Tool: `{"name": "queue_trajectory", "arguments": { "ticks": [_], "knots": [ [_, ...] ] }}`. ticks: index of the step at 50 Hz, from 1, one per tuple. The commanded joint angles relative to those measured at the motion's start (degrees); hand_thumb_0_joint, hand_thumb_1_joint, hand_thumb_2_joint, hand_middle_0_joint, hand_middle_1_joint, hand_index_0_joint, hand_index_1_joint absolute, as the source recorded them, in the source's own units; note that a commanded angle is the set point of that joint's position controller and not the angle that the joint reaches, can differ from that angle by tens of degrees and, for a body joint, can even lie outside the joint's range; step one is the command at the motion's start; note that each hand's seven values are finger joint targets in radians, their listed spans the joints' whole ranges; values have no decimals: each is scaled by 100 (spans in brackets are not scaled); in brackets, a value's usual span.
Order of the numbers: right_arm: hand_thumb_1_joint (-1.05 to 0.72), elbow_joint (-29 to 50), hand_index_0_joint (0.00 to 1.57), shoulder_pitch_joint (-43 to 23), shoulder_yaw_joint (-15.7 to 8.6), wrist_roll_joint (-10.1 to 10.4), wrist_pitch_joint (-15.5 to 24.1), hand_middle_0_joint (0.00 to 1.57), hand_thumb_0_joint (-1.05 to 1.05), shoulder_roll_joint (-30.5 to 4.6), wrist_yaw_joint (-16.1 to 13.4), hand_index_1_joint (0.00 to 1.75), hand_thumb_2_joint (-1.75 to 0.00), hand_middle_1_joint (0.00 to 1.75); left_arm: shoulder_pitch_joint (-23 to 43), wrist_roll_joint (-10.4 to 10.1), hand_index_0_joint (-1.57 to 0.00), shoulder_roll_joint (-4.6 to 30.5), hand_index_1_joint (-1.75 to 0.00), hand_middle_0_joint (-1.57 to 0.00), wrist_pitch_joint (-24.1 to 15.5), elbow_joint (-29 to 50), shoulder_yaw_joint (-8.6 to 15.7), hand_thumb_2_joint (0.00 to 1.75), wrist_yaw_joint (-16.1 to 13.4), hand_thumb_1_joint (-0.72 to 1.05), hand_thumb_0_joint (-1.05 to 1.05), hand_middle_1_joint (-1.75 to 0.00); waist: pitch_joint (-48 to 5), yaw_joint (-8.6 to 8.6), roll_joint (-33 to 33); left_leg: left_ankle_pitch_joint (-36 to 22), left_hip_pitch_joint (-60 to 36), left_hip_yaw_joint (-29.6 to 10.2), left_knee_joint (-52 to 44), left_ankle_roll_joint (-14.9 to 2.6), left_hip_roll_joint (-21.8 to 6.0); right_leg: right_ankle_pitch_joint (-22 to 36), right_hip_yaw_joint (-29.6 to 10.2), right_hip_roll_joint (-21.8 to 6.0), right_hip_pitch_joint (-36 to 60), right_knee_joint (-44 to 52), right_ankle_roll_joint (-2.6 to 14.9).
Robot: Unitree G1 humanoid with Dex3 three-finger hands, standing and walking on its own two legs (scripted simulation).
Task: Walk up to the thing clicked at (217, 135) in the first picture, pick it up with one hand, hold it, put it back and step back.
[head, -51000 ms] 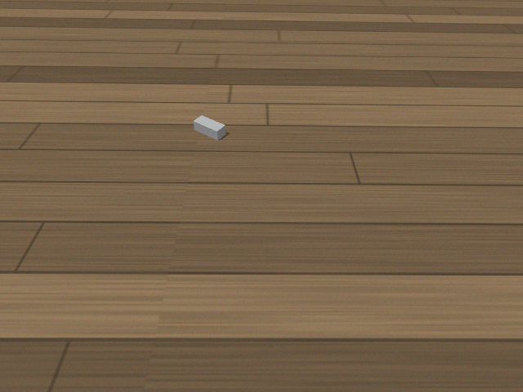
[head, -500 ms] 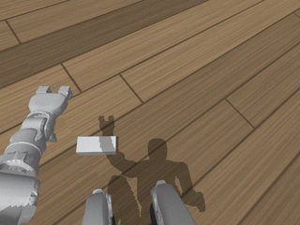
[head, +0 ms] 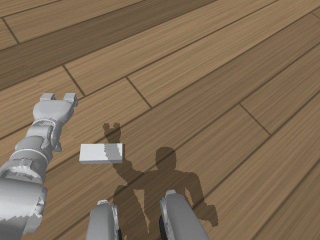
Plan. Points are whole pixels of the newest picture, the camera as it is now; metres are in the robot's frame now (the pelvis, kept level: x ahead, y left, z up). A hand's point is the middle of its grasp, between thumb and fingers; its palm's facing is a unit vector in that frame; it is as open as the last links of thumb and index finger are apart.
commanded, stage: withdraw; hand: left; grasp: from above
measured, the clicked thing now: (102, 153) +0.51 +0.14 -0.57
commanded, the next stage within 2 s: none
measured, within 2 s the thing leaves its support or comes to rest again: neither
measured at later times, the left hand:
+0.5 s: hand (87, 154) +0.45 +0.18 -0.36, palm faces -0.40 -0.01 -0.92, open 14.0 cm
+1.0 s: hand (85, 134) +0.55 +0.19 -0.38, palm faces -0.33 -0.02 -0.94, open 14.1 cm
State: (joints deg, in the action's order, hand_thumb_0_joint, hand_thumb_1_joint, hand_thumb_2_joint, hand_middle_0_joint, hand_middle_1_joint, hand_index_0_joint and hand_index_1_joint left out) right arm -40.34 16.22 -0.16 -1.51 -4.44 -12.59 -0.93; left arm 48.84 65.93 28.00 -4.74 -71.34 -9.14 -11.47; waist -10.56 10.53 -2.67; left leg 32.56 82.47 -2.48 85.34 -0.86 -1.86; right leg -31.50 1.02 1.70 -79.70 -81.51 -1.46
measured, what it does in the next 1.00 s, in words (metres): lowers itself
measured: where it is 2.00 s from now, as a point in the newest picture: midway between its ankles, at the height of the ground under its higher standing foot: outside the picture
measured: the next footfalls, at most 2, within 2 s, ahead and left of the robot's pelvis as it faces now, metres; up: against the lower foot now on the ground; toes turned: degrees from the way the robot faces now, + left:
none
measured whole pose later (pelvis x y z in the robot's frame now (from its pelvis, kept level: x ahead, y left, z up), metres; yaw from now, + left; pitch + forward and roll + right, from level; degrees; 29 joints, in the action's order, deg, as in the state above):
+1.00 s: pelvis -0.02 -0.01 -0.25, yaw -5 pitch +38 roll -7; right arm -39.7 14.3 4.8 -7.1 0.0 -15.2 8.3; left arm 66.5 68.9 41.0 2.0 -78.2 3.1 -17.8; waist -3.4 18.7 -2.0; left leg 42.0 130.5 -7.0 133.9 0.6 -1.6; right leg -40.7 4.3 2.8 -127.4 -129.5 -1.3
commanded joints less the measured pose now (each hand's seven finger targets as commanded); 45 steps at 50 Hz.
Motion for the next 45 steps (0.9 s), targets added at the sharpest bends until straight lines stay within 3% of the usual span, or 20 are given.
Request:
{"name": "queue_trajectory", "arguments": {
  "ticks": [1,4,9,11,14,18,19,21,24,27,31,34,36,39,41,43,44,45],
  "knots": [
    [-92,216,20,709,-340,-18,164,20,0,-1080,-37,30,-91,30,1762,63,-6,418,-99,-8,-203,21,-69,104,-199,-57,0,-97,-1797,346,-113,-816,-1059,13,-380,-121,126,868,165,94,362,499,370],
    [-91,216,20,663,-319,-79,215,20,0,-1133,27,30,-90,30,1937,239,-8,497,-104,-7,-369,-263,-34,100,-311,-54,0,-105,-1939,364,-187,-1105,-653,-23,107,-127,141,1045,196,95,-162,-29,391],
    [-92,257,20,697,-335,-223,288,20,0,-1192,185,30,-90,30,2734,617,-8,1131,-105,-7,-607,168,340,100,-796,-54,0,-105,-3460,292,-1149,-1650,-765,-89,872,-38,154,1375,266,103,-963,-1052,415],
    [-92,221,20,726,-310,-285,315,20,0,-1172,258,30,-91,30,2799,767,-8,1084,-105,-7,-529,-12,415,101,-1088,-55,0,-106,-3808,328,-1251,-1764,-691,-52,1138,-39,160,1488,300,115,-1228,-1328,390],
    [-92,163,20,765,-312,-363,413,20,0,-1239,327,30,-90,30,3347,848,-8,1343,-106,-7,-312,-172,699,101,-1586,-56,0,-107,-4001,414,-1436,-1280,-468,-105,1290,8,144,1185,372,103,-1665,-1668,386],
    [-91,-6,20,699,-237,-513,585,20,0,-1276,400,30,-90,30,3892,686,-8,1252,-106,-7,70,-811,857,100,-2047,-55,0,-108,-3667,714,-1449,-279,225,-115,1651,40,138,526,447,43,-2286,-2065,387],
    [-90,-14,20,675,-228,-537,636,20,0,-1323,440,30,-90,30,3987,625,-9,1316,-98,-9,142,-954,924,92,-2099,-47,0,-100,-3607,752,-1396,-43,440,-99,1770,24,148,337,428,5,-2362,-2097,373],
    [-91,-87,20,597,-170,-579,708,20,0,-1259,509,30,-90,30,3797,381,-8,1099,-107,-7,266,-1148,878,100,-2081,-54,0,-109,-3646,779,-1327,248,782,-35,1963,-5,191,77,449,-17,-2322,-2172,360],
    [-91,-214,20,574,-107,-616,791,20,0,-1328,554,30,-90,30,4419,195,-8,1397,-107,-7,274,-1017,919,100,-1953,-54,0,-108,-4099,921,-1418,332,991,16,2432,-42,203,-51,451,-4,-2329,-2417,353],
    [-92,-316,20,575,-42,-658,834,20,0,-1279,571,30,-90,30,4519,166,-9,1622,-107,-7,169,-1191,875,100,-1759,-54,0,-108,-3806,1090,-1064,545,1667,80,2911,-127,230,-366,396,53,-2276,-2527,330],
    [-92,-403,20,714,110,-726,868,20,0,-1356,577,30,-90,30,4848,355,-9,2354,-107,-7,-115,-864,1075,99,-1661,-54,0,-110,-3627,1125,-1096,317,2233,151,3450,-160,223,-204,354,108,-2254,-2827,301],
    [-92,-370,20,804,228,-743,851,20,0,-1509,592,30,-90,30,4692,671,-8,2559,-107,-7,-146,-1338,1128,99,-1646,-55,0,-109,-3409,1165,-1198,131,2408,144,3652,-161,198,94,483,163,-2432,-3099,316],
    [-91,-296,20,884,284,-734,836,20,0,-1589,623,30,-90,30,4695,766,-8,2572,-105,-6,-89,-1607,1132,99,-1667,-54,0,-108,-3327,1206,-1332,-15,2384,95,3719,-151,183,314,602,190,-2576,-3241,332],
    [-92,-173,20,938,314,-741,788,20,0,-1615,725,30,-90,30,4471,786,-8,2474,-105,-6,147,-1510,1059,99,-1581,-56,0,-107,-3468,1057,-1967,-556,1971,45,3613,-46,164,834,752,225,-2479,-3517,406],
    [-92,-70,20,992,265,-691,737,20,0,-1748,759,30,-90,30,4404,745,-8,2729,-104,-6,325,-1098,1186,99,-1518,-56,0,-106,-3948,911,-2178,-929,1664,10,3626,-23,152,1144,811,241,-2309,-3604,397],
    [-92,31,20,1068,194,-642,670,20,0,-1770,826,30,-90,30,4443,591,-7,2760,-104,-6,496,-557,1229,99,-1355,-56,0,-105,-4345,866,-2404,-1370,1318,14,3630,1,131,1541,809,240,-2059,-3701,390],
    [-92,76,20,1044,146,-602,601,20,0,-1777,849,30,-90,30,4327,525,-7,2761,-104,-6,594,-309,1207,99,-1255,-57,0,-105,-4553,750,-2481,-1485,1186,18,3612,-3,110,1633,790,272,-1896,-3660,384],
    [-93,71,20,1155,97,-566,566,20,0,-1809,867,30,-91,30,4257,434,-7,2780,-104,-6,670,-167,1285,100,-1155,-58,0,-104,-4524,785,-2395,-1623,1152,-7,3573,0,113,1713,784,231,-1904,-3657,370]
  ]
}}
